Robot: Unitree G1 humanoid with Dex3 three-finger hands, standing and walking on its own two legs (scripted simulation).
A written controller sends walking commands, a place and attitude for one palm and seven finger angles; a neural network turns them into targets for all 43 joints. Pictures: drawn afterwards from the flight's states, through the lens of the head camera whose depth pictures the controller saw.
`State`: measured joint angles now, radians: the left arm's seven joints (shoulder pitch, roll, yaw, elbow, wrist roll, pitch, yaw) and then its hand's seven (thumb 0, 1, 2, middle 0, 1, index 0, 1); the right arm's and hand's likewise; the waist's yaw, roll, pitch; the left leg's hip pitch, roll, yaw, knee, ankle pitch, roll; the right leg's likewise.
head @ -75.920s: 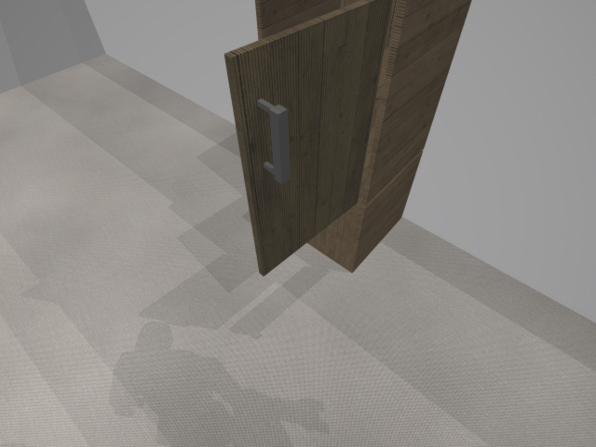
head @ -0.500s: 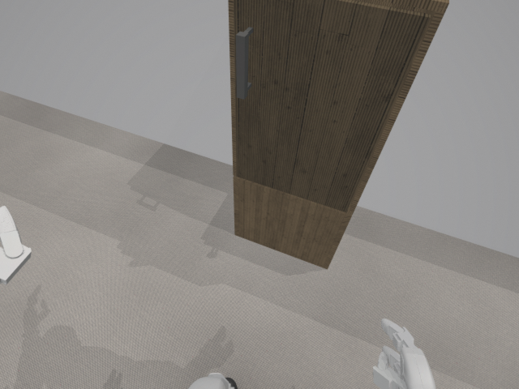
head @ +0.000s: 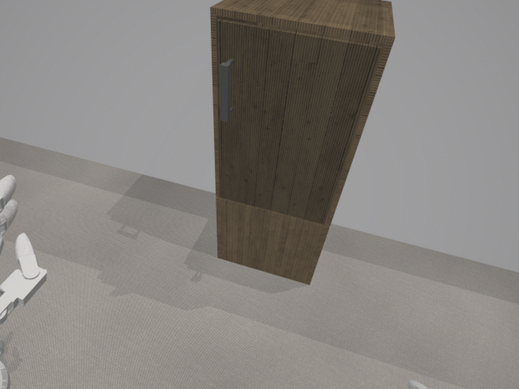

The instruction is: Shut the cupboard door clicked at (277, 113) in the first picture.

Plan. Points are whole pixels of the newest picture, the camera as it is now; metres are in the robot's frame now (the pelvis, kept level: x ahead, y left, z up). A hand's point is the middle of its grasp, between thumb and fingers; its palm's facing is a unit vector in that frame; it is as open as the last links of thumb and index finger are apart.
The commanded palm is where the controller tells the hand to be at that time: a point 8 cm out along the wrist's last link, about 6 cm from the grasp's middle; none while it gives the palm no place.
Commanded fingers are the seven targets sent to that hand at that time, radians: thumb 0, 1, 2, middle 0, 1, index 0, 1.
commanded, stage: stop stepping back and stand still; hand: left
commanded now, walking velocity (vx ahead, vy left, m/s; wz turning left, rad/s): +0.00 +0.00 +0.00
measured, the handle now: (227, 90) +0.82 +0.11 +0.10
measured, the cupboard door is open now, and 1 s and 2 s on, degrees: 0 0 0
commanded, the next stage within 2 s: let the arm hang, fingers relaxed in 0.54 s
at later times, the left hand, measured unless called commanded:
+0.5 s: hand (17, 265) +0.21 +0.29 +0.16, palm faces +0.43 -0.84 -0.35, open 7.4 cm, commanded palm +0.13 +0.33 +0.19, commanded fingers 0.00 0.90 0.90 -0.20 -0.30 -0.20 -0.30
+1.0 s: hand out of the picture +0.00 +0.22 -0.17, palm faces -0.04 -0.98 -0.17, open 7.0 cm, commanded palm none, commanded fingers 0.00 0.90 0.90 -0.20 -0.30 -0.20 -0.30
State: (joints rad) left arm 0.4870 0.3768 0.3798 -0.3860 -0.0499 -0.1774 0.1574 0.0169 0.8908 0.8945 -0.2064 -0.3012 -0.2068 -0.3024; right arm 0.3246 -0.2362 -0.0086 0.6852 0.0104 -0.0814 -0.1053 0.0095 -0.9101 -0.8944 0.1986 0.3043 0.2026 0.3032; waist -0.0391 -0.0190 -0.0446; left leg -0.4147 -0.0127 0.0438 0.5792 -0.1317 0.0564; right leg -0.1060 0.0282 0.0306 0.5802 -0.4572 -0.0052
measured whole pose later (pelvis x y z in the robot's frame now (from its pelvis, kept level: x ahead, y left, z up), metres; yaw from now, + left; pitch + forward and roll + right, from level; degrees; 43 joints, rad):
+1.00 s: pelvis -0.04 +0.04 +0.00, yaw -2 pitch +1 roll +1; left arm 0.35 0.20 0.01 0.82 0.02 0.08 0.00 0.00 0.99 0.89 -0.21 -0.30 -0.20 -0.30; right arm 0.21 -0.25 0.02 0.85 -0.03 0.05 -0.01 0.00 -0.91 -0.89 0.20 0.30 0.21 0.30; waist 0.00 -0.07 0.05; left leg -0.43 -0.08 0.12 0.48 -0.09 0.09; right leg -0.26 0.01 0.01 0.65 -0.42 -0.05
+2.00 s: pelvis -0.08 +0.06 +0.02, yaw -2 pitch -2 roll +0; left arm 0.33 0.17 0.00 1.18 0.01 0.01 0.01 0.01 0.91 0.89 -0.20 -0.30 -0.20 -0.30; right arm 0.33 -0.16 0.00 1.14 -0.01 0.02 -0.04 0.00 -0.91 -0.89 0.20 0.30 0.20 0.30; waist -0.01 0.00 0.05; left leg -0.20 -0.03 0.02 0.40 -0.17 0.04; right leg -0.18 0.02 0.01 0.40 -0.20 -0.01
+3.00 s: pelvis -0.04 +0.04 +0.02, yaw -2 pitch -2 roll +0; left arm 0.23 0.21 0.00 1.15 0.01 -0.01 0.02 0.01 0.91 0.89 -0.20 -0.30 -0.20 -0.30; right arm 0.22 -0.21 0.01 1.13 -0.01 0.00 -0.04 0.00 -0.91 -0.89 0.20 0.30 0.20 0.30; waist -0.01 0.00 0.04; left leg -0.12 -0.01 0.01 0.35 -0.21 0.01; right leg -0.09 0.03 0.00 0.34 -0.23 -0.03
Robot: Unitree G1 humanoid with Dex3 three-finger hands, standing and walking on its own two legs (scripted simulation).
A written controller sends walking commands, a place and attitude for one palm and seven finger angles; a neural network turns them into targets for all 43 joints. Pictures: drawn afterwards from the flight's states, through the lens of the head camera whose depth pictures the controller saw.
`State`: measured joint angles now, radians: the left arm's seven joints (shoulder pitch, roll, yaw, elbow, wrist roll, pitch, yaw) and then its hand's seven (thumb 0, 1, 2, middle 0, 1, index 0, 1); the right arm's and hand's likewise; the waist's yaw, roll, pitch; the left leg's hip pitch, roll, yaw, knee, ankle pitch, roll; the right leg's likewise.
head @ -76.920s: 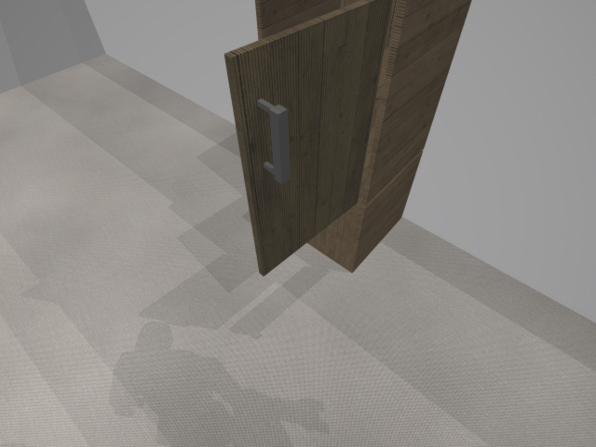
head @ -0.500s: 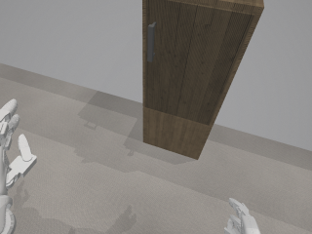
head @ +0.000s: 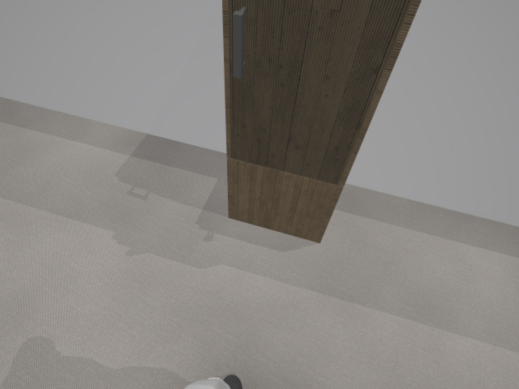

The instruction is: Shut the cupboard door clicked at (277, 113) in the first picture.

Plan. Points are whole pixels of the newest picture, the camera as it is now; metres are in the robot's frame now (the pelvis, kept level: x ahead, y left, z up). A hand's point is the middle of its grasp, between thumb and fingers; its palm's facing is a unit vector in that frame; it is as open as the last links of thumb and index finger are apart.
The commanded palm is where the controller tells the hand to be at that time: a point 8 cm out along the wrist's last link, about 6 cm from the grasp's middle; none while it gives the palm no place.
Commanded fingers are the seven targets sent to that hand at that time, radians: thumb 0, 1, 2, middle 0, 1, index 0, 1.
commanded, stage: let the arm hang, fingers relaxed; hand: left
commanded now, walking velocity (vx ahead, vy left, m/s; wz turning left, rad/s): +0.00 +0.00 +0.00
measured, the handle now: (240, 43) +0.85 +0.10 +0.10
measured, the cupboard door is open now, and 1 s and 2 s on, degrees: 0 0 0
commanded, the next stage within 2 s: look to check the result in 0.74 s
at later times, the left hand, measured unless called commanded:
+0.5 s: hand out of the picture +0.01 +0.19 -0.15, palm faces +0.02 -0.98 -0.20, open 7.4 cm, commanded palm none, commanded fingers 0.00 0.90 0.90 -0.20 -0.30 -0.20 -0.30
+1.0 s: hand out of the picture -0.09 +0.19 -0.16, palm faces +0.02 -0.98 -0.18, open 7.4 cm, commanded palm none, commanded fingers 0.00 0.90 0.90 -0.20 -0.30 -0.20 -0.30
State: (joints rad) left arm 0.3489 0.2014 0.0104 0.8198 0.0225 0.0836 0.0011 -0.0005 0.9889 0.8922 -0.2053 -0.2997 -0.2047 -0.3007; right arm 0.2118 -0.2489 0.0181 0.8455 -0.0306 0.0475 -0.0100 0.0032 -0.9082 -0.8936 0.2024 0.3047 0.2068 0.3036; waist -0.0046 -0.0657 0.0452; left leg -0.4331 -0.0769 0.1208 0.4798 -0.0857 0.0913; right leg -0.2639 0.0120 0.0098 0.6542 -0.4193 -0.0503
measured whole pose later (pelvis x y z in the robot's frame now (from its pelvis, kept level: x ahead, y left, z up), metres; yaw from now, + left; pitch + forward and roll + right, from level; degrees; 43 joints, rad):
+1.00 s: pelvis -0.05 +0.01 +0.02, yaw +0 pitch -2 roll +0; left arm 0.33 0.17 0.00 1.18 0.01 0.01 0.01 0.01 0.91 0.89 -0.20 -0.30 -0.20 -0.30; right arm 0.33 -0.16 0.00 1.14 -0.01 0.02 -0.04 0.00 -0.91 -0.89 0.20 0.30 0.20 0.30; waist -0.01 0.00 0.05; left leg -0.20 -0.03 0.02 0.40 -0.17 0.04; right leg -0.18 0.02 0.01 0.40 -0.20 -0.01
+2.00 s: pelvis +0.00 +0.00 +0.02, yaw +0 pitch -2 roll +0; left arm 0.23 0.21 0.00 1.15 0.01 -0.01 0.02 0.01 0.91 0.89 -0.20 -0.30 -0.20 -0.30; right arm 0.22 -0.21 0.01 1.13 -0.01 0.00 -0.04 0.00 -0.91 -0.89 0.20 0.30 0.20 0.30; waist -0.01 0.00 0.04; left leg -0.12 -0.01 0.01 0.35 -0.21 0.01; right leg -0.09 0.03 0.00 0.34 -0.23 -0.03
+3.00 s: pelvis +0.00 -0.01 +0.02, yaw +0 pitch -2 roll +0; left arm 0.24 0.20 0.00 1.15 0.01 -0.02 0.02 0.01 0.91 0.89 -0.20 -0.30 -0.20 -0.30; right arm 0.23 -0.20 0.01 1.13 -0.01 0.00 -0.04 0.00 -0.91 -0.89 0.20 0.30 0.20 0.30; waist -0.01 0.01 0.05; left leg -0.11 0.00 0.01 0.35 -0.21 0.00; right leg -0.07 0.05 0.00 0.34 -0.23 -0.05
